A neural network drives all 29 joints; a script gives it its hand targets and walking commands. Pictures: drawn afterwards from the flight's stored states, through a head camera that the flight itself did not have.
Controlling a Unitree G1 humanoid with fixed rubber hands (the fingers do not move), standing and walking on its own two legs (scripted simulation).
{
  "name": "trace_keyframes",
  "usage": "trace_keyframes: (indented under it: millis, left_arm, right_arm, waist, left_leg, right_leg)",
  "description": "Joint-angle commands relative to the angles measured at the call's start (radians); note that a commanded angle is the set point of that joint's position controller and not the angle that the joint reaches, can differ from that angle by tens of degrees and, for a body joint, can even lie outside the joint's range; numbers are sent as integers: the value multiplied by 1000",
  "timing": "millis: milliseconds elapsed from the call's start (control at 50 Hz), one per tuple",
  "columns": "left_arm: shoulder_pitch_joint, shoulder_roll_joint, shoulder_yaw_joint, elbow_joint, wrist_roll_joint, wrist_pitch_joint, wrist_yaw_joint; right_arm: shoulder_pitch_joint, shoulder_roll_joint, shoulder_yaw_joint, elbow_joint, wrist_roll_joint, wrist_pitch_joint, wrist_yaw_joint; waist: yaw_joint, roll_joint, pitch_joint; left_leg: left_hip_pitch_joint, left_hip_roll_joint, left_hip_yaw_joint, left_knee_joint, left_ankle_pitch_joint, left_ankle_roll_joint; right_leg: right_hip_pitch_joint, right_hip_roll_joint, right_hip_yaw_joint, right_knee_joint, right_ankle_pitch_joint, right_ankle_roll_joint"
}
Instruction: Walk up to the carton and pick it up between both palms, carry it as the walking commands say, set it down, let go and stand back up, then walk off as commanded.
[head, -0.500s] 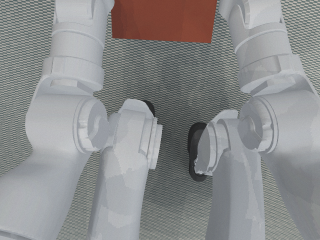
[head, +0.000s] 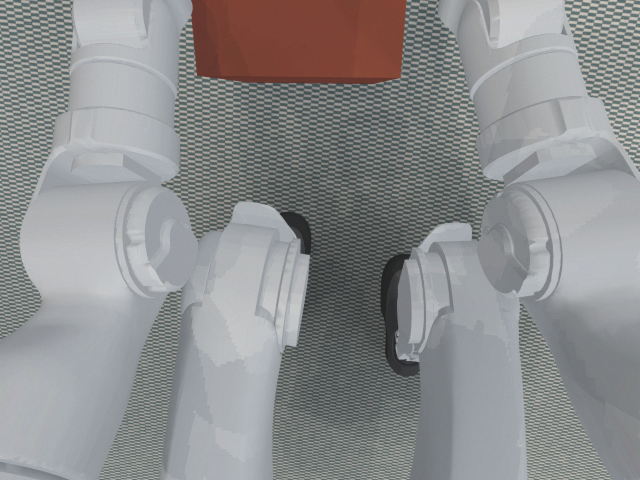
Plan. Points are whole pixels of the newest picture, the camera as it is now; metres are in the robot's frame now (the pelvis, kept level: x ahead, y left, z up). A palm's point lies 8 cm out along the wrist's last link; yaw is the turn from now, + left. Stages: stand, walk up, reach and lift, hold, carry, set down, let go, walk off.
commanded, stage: set down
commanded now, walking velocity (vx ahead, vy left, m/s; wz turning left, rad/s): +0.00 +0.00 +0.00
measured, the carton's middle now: out of the picture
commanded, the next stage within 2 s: none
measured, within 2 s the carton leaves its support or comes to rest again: neither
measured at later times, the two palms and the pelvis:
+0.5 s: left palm out of the picture +0.55 +0.23 -0.16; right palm out of the picture +0.58 -0.03 -0.17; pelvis +0.01 +0.00 -0.01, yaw +0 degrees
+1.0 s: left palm out of the picture +0.55 +0.24 -0.17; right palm out of the picture +0.58 -0.03 -0.18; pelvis +0.01 -0.01 -0.01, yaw +1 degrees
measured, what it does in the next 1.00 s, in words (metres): stands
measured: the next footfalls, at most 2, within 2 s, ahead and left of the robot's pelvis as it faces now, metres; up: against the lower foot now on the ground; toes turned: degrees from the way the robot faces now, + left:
none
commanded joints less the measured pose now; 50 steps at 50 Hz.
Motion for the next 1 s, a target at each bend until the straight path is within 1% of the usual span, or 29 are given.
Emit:
trace_keyframes:
  millis: [0,40,60,120,140,180,200,260,280,320,380,420,460,500,520,540,660,680,720,740,760,780,800,840,860,880,940,960,980]
  left_arm:
    - [-522,-946,-358,19,-92,8,-411]
    - [-561,-933,-385,-34,-92,-4,-404]
    - [-538,-941,-358,-11,-92,1,-409]
    - [-540,-921,-361,-15,-120,-11,-412]
    - [-496,-938,-346,24,-98,-3,-424]
    - [-478,-955,-344,26,-81,0,-427]
    - [-503,-894,-343,-9,-99,-12,-424]
    - [-475,-912,-344,31,-93,-8,-430]
    - [-446,-936,-354,45,-107,1,-433]
    - [-482,-913,-331,24,-82,-3,-440]
    - [-482,-900,-342,24,-97,-9,-441]
    - [-417,-897,-312,63,-72,-3,-444]
    - [-463,-891,-315,37,-86,-3,-447]
    - [-390,-880,-301,51,-63,-1,-455]
    - [-449,-865,-336,3,-81,-1,-461]
    - [-469,-866,-331,6,-82,1,-462]
    - [-370,-849,-288,73,-72,12,-469]
    - [-378,-835,-276,71,-56,9,-470]
    - [-359,-836,-310,57,-59,12,-473]
    - [-366,-829,-288,66,-51,15,-474]
    - [-346,-848,-295,87,-55,21,-477]
    - [-333,-847,-291,71,-42,26,-479]
    - [-343,-845,-292,72,-40,13,-479]
    - [-377,-828,-277,46,-27,14,-482]
    - [-369,-830,-285,61,-49,10,-480]
    - [-354,-807,-278,52,-24,15,-481]
    - [-344,-786,-267,66,-32,16,-479]
    - [-332,-775,-248,83,-13,16,-483]
    - [-332,-784,-262,80,-20,14,-482]
  right_arm:
    - [-680,902,265,-194,105,-79,260]
    - [-646,916,281,-213,111,-82,280]
    - [-638,934,273,-188,109,-77,278]
    - [-597,933,281,-192,100,-82,273]
    - [-565,931,267,-140,82,-78,274]
    - [-557,912,256,-159,62,-79,282]
    - [-529,937,269,-156,69,-67,280]
    - [-509,922,270,-144,76,-80,286]
    - [-551,903,278,-176,62,-77,281]
    - [-487,931,259,-128,53,-67,291]
    - [-497,909,265,-135,55,-63,286]
    - [-485,953,282,-118,68,-57,298]
    - [-479,918,273,-108,49,-56,288]
    - [-417,896,265,-98,39,-60,288]
    - [-450,910,273,-117,55,-58,287]
    - [-394,883,215,-54,26,-49,290]
    - [-411,845,240,-79,9,-46,282]
    - [-416,895,256,-94,29,-48,285]
    - [-383,885,250,-90,20,-41,285]
    - [-327,868,201,-17,-2,-33,294]
    - [-379,850,240,-78,4,-43,291]
    - [-348,863,232,-60,-1,-37,286]
    - [-323,845,215,-37,-19,-43,293]
    - [-350,873,230,-52,-5,-35,291]
    - [-319,875,225,-58,-24,-38,288]
    - [-350,864,236,-67,-5,-38,288]
    - [-336,852,247,-59,-10,-33,286]
    - [-332,846,230,-61,-14,-33,283]
    - [-344,819,233,-58,-16,-40,281]
  waist:
    - [37,-47,-1291]
    - [56,-37,-1313]
    - [39,-94,-1283]
    - [15,-128,-1296]
    - [39,-100,-1233]
    - [27,-90,-1227]
    - [14,-158,-1207]
    - [34,-102,-1165]
    - [-5,-117,-1189]
    - [40,-116,-1149]
    - [1,-116,-1132]
    - [61,-142,-1110]
    - [11,-169,-1114]
    - [51,-103,-1039]
    - [46,-106,-1075]
    - [-6,-101,-1025]
    - [2,-151,-916]
    - [44,-152,-929]
    - [6,-142,-919]
    - [8,-119,-872]
    - [20,-123,-897]
    - [-2,-132,-879]
    - [17,-96,-839]
    - [34,-116,-860]
    - [-2,-142,-847]
    - [38,-130,-826]
    - [18,-186,-842]
    - [54,-137,-826]
    - [28,-132,-841]
  left_leg:
    - [776,-82,-16,-130,420,-19]
    - [821,-80,-27,-139,453,-21]
    - [795,-76,-36,-129,462,-15]
    - [722,-83,-31,-122,440,-9]
    - [684,-89,-26,-120,421,-14]
    - [691,-101,-35,-127,428,-13]
    - [693,-92,-43,-135,436,-7]
    - [641,-87,-26,-115,431,-10]
    - [697,-86,-41,-110,447,-11]
    - [653,-93,-40,-121,456,-16]
    - [652,-83,-35,-100,433,-13]
    - [625,-81,-30,-111,398,-7]
    - [575,-87,-28,-104,356,-13]
    - [560,-93,-8,-109,388,-22]
    - [570,-84,-29,-102,386,-15]
    - [556,-91,-26,-121,347,-18]
    - [504,-84,-19,-116,285,-14]
    - [496,-84,-16,-102,286,-10]
    - [504,-79,-28,-110,311,-6]
    - [501,-85,-13,-127,278,-18]
    - [523,-85,-39,-120,315,-10]
    - [479,-80,-29,-109,282,-9]
    - [479,-84,-18,-114,281,-16]
    - [459,-87,-6,-101,277,-16]
    - [484,-81,-24,-99,312,-9]
    - [456,-81,-15,-94,305,-13]
    - [462,-70,-27,-93,282,-4]
    - [413,-80,-19,-108,266,-6]
    - [449,-74,-19,-99,261,-9]
  right_leg:
    - [310,24,12,-228,342,-30]
    - [274,24,4,-212,356,-30]
    - [269,23,4,-224,356,-31]
    - [331,24,11,-213,378,-25]
    - [313,27,27,-219,361,-38]
    - [293,31,15,-211,357,-36]
    - [292,31,1,-216,368,-25]
    - [277,27,24,-214,373,-32]
    - [280,22,11,-198,370,-32]
    - [271,31,25,-214,380,-36]
    - [264,25,29,-211,371,-36]
    - [293,15,31,-203,366,-22]
    - [329,26,33,-217,348,-29]
    - [299,26,50,-227,364,-30]
    - [310,26,56,-206,377,-38]
    - [278,30,37,-210,344,-43]
    - [326,17,46,-217,316,-33]
    - [319,20,63,-221,324,-37]
    - [337,29,55,-211,358,-32]
    - [300,19,46,-217,324,-35]
    - [293,21,50,-205,343,-32]
    - [325,18,67,-217,336,-42]
    - [287,22,55,-204,318,-42]
    - [312,21,80,-224,328,-44]
    - [283,20,69,-219,338,-44]
    - [299,19,79,-221,350,-39]
    - [328,13,75,-209,341,-29]
    - [320,19,82,-212,344,-32]
    - [344,18,77,-209,337,-33]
